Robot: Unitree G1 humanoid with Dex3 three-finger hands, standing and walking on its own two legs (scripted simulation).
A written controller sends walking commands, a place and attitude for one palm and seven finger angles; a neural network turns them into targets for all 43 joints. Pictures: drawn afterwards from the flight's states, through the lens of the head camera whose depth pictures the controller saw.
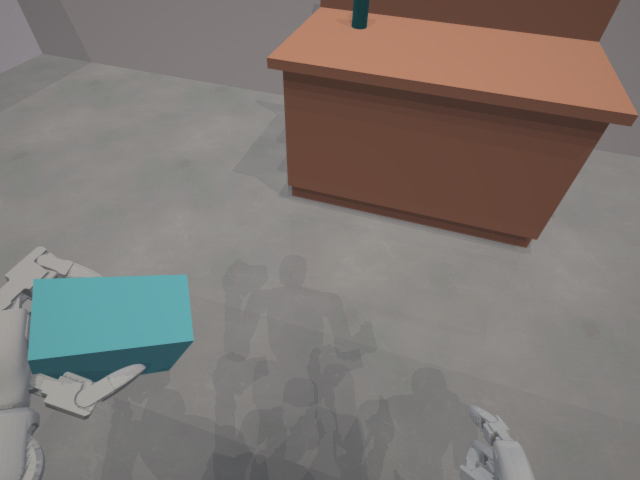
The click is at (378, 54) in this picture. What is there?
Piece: table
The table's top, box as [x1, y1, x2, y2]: [267, 7, 638, 126]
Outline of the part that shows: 267,57 267,65 269,68 630,126 638,115 599,43 595,41 368,13 367,27 364,29 355,29 351,26 352,11 320,7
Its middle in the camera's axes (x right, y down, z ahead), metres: +0.47 -0.71 +1.49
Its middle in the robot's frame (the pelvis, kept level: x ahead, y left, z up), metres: +1.61 -0.38 -0.09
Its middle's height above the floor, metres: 0.68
